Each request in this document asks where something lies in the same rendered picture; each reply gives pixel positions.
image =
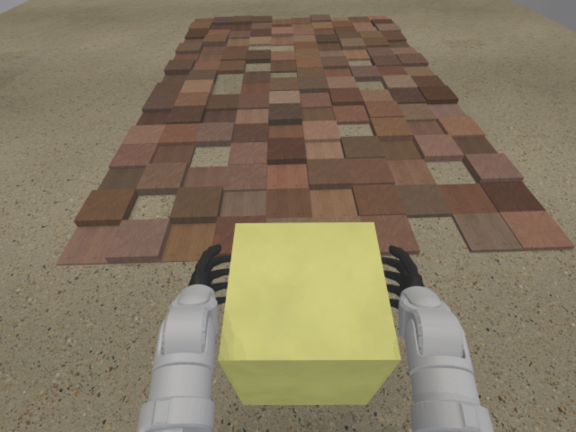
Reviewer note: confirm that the left robot hand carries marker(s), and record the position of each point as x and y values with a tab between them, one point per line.
203	273

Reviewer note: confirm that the carton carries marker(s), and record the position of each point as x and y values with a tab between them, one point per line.
307	318

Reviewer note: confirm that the right robot forearm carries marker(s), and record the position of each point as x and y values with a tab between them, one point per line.
442	377

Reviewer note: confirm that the right robot hand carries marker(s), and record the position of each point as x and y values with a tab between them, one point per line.
407	277

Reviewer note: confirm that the left robot forearm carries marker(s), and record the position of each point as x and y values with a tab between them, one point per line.
179	398

